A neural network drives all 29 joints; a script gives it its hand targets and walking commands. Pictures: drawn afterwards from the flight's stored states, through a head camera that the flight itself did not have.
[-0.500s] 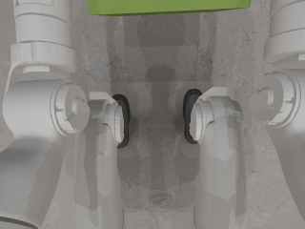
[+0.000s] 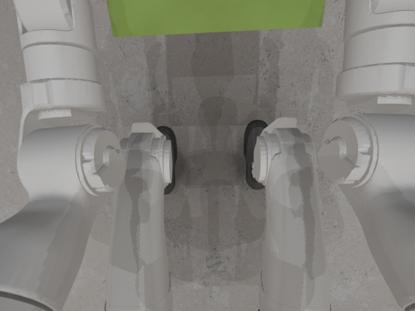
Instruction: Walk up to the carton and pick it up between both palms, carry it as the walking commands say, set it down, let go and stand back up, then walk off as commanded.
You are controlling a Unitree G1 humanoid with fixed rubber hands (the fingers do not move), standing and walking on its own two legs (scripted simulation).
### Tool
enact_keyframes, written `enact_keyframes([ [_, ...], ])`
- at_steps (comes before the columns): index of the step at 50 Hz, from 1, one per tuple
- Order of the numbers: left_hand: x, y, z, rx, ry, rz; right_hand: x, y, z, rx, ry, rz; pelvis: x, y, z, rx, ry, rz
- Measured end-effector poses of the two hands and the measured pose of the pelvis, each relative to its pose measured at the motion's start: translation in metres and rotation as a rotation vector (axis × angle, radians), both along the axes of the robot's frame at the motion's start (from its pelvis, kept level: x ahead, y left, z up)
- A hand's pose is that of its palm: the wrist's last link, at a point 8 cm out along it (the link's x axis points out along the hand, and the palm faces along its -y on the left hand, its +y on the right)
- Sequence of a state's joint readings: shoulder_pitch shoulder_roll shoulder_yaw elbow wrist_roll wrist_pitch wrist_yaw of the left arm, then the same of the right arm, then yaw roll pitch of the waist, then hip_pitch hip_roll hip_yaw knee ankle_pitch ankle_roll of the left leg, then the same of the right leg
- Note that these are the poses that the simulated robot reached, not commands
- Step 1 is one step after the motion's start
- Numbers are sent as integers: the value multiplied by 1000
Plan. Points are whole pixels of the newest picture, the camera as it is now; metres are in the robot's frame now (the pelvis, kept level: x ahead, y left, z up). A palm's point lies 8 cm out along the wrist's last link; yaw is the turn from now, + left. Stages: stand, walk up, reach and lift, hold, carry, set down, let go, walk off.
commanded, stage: reach and lift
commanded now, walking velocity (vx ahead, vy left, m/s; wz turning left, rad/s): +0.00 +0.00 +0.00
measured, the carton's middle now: out of the picture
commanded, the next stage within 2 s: none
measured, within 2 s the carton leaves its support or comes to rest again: neither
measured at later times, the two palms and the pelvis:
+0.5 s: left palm out of the picture +0.55 +0.15 -0.04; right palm out of the picture +0.56 -0.18 -0.03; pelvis -0.01 +0.01 +0.04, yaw -1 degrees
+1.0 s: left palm out of the picture +0.52 +0.15 +0.02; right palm out of the picture +0.52 -0.17 +0.03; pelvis -0.01 +0.00 +0.09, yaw -2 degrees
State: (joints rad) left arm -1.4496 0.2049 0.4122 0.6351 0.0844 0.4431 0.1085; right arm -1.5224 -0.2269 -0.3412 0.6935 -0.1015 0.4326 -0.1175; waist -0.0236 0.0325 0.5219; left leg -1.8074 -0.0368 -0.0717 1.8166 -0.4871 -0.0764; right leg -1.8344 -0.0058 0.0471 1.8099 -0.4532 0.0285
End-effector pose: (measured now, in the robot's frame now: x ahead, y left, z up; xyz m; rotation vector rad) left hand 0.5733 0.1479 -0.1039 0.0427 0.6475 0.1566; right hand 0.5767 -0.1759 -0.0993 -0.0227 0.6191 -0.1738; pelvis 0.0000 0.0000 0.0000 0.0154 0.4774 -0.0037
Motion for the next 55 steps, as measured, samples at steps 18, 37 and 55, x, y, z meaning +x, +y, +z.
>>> enact_keyframes([
  [18, -20, -10, 51, 9, 9, -11, -25, -9, 51, 9, 9, -31, -16, 15, 26, -8, -70, -14],
  [37, -40, -14, 93, 15, 16, 13, -38, -12, 98, 2, 6, -18, -5, -4, 72, 4, -121, -12],
  [55, -59, 7, 142, 28, 30, 37, -56, 11, 139, -12, 20, 0, -9, 5, 106, -7, -184, -22],
])
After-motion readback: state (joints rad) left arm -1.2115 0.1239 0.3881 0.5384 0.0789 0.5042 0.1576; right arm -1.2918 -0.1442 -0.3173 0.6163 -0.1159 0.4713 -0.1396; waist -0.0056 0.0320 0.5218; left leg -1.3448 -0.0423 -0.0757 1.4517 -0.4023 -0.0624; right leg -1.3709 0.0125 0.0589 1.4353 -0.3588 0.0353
